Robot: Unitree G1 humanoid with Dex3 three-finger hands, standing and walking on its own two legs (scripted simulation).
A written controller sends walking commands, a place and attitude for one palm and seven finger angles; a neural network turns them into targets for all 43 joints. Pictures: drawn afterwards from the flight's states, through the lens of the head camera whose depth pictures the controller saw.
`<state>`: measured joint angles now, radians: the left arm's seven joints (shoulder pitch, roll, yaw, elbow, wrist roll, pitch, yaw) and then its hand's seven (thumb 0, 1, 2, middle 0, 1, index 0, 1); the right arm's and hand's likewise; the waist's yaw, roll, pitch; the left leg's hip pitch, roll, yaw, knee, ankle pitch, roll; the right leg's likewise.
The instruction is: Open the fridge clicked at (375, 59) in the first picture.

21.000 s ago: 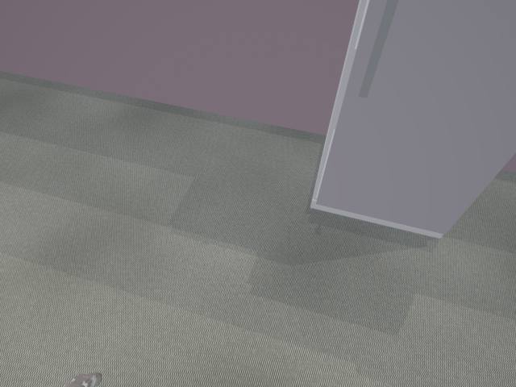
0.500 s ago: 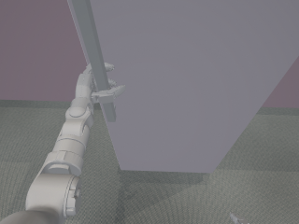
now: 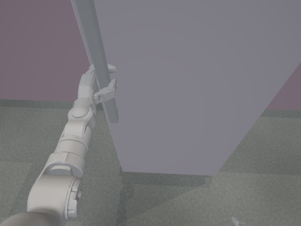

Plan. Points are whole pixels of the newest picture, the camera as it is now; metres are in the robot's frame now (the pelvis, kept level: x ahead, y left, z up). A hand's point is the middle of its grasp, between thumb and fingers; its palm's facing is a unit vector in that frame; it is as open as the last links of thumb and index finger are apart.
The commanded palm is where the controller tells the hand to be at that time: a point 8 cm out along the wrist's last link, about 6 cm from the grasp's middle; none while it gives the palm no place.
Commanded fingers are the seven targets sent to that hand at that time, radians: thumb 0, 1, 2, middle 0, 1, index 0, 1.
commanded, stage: grip the handle and tug to test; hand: left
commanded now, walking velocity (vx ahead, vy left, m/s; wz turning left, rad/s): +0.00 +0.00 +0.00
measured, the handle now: (103, 60) +0.49 +0.14 +0.19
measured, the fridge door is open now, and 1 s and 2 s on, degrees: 0 1 11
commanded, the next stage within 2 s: pull the door a little, standing still in 0.44 s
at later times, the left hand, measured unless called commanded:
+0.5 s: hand (112, 90) +0.44 +0.12 +0.13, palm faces +0.01 -1.00 -0.01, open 5.9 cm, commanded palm +0.38 +0.16 +0.13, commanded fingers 0.00 0.90 0.90 -0.45 -1.40 -0.45 -1.40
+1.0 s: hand (110, 93) +0.42 +0.12 +0.13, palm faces -0.01 -1.00 -0.01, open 6.3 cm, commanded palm +0.34 +0.17 +0.13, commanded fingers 0.00 0.90 0.90 -0.45 -1.40 -0.45 -1.40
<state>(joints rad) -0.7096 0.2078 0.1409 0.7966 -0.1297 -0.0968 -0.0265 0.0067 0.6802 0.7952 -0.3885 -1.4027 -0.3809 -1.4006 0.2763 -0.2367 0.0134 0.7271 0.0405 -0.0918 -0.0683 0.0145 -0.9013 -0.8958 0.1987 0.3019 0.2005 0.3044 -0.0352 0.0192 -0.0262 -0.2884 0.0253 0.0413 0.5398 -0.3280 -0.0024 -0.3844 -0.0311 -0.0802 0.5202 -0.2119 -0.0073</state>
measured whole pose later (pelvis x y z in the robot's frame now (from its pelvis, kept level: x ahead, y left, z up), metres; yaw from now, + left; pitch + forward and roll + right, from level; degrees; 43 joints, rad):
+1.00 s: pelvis +0.07 +0.00 +0.01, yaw -5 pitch +4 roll +0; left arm -0.16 0.16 0.16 0.07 -0.15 0.15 -0.01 0.02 0.72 0.75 -0.24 -1.37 -0.25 -1.40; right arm 0.23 -0.21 0.01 0.58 0.04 0.00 -0.04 0.02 -0.90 -0.90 0.20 0.30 0.20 0.30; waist -0.02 0.03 -0.08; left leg -0.13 0.04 0.08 0.45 -0.32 -0.01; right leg -0.25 0.00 0.00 0.42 -0.24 0.00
